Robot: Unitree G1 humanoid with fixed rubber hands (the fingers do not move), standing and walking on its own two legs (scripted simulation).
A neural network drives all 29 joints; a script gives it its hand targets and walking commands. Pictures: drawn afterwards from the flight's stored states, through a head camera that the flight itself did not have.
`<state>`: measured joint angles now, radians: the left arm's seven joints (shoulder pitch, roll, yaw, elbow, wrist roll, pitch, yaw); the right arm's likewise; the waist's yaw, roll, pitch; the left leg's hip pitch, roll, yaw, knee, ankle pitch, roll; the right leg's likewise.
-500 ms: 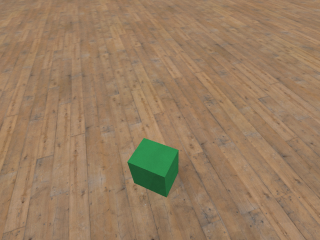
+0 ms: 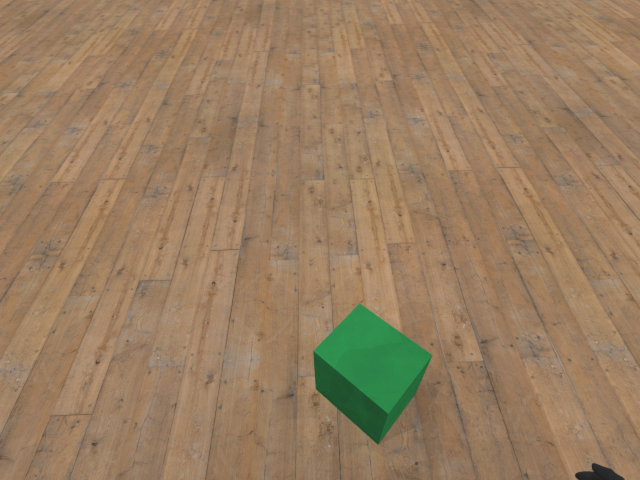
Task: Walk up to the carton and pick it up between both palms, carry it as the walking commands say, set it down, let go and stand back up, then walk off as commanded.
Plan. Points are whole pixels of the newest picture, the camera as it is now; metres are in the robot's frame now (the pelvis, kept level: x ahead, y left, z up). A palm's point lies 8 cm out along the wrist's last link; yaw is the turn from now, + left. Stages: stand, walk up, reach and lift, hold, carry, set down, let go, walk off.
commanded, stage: walk up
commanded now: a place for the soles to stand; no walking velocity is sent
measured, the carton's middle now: (368, 373) +0.54 -0.07 -0.63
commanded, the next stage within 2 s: none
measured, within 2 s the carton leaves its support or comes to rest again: neither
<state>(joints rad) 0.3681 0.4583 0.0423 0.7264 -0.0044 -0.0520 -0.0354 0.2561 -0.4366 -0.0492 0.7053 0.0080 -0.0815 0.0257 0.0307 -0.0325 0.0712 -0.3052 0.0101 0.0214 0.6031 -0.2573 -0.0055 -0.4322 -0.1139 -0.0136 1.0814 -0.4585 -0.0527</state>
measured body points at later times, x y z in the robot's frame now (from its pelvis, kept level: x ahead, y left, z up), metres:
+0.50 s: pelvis +0.08 -0.05 -0.01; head +0.10 -0.05 +0.44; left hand +0.17 +0.30 -0.10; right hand +0.17 -0.38 -0.12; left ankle +0.05 +0.09 -0.72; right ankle +0.15 -0.16 -0.73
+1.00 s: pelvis +0.08 -0.03 +0.00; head +0.08 -0.03 +0.45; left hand +0.14 +0.32 -0.10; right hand +0.23 -0.33 -0.10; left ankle +0.05 +0.08 -0.73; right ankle +0.15 -0.16 -0.73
